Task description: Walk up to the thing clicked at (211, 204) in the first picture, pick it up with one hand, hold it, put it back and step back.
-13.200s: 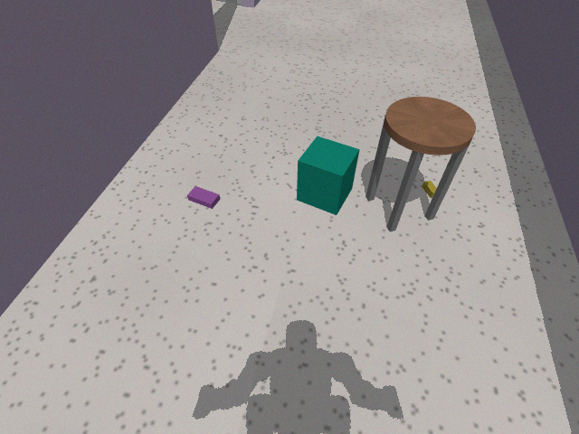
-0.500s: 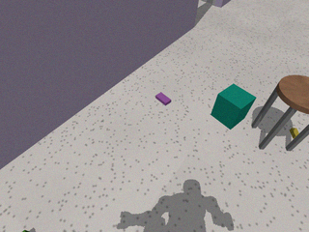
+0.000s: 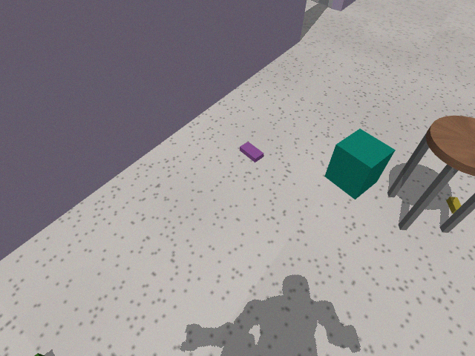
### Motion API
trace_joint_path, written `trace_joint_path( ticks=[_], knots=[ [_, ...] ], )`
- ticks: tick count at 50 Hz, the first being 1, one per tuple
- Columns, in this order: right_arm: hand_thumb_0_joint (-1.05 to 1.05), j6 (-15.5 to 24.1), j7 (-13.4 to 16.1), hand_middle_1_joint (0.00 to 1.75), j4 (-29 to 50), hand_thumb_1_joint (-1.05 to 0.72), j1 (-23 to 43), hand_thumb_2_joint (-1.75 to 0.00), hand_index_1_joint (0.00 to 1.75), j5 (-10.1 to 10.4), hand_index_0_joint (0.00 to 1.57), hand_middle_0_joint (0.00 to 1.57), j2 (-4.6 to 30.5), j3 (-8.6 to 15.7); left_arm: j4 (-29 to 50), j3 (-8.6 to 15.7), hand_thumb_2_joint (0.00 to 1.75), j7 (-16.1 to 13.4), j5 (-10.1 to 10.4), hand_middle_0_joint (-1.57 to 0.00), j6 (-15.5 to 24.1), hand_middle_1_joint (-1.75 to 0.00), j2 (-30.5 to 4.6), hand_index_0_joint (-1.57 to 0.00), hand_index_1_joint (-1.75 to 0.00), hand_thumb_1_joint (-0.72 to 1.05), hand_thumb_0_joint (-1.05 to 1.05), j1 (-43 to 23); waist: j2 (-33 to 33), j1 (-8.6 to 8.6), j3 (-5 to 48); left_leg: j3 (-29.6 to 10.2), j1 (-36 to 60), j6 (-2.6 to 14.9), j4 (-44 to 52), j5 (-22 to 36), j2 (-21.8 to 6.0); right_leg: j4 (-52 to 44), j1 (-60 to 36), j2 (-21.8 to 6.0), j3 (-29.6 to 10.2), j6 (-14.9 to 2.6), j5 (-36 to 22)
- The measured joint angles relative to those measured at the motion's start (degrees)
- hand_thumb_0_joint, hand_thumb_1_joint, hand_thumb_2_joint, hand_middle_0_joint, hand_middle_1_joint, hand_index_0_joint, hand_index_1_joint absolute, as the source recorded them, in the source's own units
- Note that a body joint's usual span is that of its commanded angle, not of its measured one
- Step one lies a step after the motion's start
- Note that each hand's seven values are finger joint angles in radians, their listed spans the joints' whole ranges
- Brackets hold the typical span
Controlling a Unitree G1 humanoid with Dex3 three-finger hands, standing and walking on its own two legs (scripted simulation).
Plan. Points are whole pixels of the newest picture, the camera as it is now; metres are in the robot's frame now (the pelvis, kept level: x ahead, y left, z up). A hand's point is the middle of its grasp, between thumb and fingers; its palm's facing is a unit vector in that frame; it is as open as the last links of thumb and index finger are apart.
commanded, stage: stand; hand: left
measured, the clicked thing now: (251, 151) +1.33 -0.07 -0.77
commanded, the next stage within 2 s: walk up in 0.62 s
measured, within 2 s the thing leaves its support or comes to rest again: neither
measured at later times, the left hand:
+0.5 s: hand out of the picture +0.06 +0.25 -0.16, palm faces -0.03 -0.94 -0.34, open 7.3 cm
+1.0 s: hand out of the picture +0.14 +0.24 -0.14, palm faces -0.16 -0.86 -0.49, open 7.3 cm
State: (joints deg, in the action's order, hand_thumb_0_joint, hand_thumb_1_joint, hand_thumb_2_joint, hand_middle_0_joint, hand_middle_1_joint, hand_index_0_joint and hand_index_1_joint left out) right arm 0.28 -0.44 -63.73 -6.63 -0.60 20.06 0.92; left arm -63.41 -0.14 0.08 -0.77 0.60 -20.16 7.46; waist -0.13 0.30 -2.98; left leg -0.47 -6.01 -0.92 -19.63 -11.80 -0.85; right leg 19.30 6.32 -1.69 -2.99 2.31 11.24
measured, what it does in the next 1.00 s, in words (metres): steps on the spot, turning right: right foot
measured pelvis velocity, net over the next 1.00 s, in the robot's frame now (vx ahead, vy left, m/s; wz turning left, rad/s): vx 0.05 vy -0.05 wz -0.26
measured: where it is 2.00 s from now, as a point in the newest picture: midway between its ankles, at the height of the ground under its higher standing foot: (237, 281)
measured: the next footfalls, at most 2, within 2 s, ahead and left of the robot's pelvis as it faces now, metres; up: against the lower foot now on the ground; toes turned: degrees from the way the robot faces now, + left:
right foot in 0.88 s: +0.10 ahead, -0.18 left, +0.00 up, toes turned -17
left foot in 1.36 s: +0.45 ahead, +0.07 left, +0.00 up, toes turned -21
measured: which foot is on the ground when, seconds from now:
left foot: down 0.00-0.88, up 0.90-1.00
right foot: down 0.00-0.66, up 0.68-0.86, down 0.88-1.00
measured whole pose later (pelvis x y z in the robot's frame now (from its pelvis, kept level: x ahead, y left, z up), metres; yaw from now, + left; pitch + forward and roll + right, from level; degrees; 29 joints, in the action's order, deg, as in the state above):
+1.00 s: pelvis +0.05 -0.05 -0.03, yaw -15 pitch -4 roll -2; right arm -2.9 -4.9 -51.6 -10.1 -2.6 27.4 6.4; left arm -55.6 5.1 1.4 -1.0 2.9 -22.2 19.2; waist 8.7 -1.8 -3.5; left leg -0.4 -21.6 0.1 -64.1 -27.4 -3.3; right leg 38.3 16.4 1.3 2.7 -1.9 18.1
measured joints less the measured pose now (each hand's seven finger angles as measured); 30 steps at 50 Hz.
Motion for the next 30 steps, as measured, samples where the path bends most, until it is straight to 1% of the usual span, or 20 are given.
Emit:
trace_joint_path(
  ticks=[30],
  knots=[
    [0.00,0.1,0.0,0.30,0.0,-0.90,-0.6,-0.90,0.30,-0.1,0.20,0.20,-0.2,0.0,-0.1,0.3,0.90,0.2,0.0,-0.20,-0.3,-0.30,-0.1,-0.20,-0.30,0.91,0.00,0.2,-0.2,-0.11,-0.1,0.2,0.1,0.14,0.1,0.6,0.2,0.2,0.2,-0.2,-0.3,0.11,-0.5]
  ],
)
